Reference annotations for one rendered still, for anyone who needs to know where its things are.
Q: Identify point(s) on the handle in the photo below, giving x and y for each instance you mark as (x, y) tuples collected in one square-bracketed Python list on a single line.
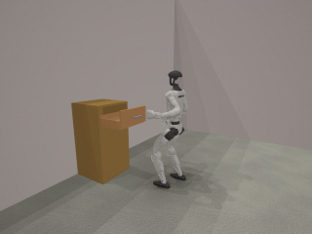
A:
[(136, 117)]

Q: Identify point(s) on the left robot hand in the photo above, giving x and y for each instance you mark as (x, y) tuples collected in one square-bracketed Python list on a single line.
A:
[(150, 114)]

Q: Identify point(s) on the right robot hand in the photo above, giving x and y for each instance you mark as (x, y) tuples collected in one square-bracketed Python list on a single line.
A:
[(168, 121)]

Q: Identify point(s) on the robot left upper arm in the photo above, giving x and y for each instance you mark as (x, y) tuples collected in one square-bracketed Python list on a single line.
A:
[(170, 96)]

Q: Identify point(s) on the drawer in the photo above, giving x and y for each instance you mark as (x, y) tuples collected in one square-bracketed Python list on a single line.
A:
[(122, 119)]

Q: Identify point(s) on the robot left foot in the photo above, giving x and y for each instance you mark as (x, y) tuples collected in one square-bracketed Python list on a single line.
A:
[(160, 184)]

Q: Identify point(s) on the humanoid robot torso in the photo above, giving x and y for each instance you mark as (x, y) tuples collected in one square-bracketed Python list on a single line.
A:
[(179, 97)]

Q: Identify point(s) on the cabinet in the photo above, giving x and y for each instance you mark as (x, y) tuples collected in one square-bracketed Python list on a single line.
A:
[(101, 153)]

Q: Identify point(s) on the left robot forearm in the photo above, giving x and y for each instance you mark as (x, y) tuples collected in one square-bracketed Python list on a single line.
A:
[(169, 114)]

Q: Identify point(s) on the robot right upper arm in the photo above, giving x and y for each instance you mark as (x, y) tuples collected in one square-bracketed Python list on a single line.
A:
[(185, 106)]

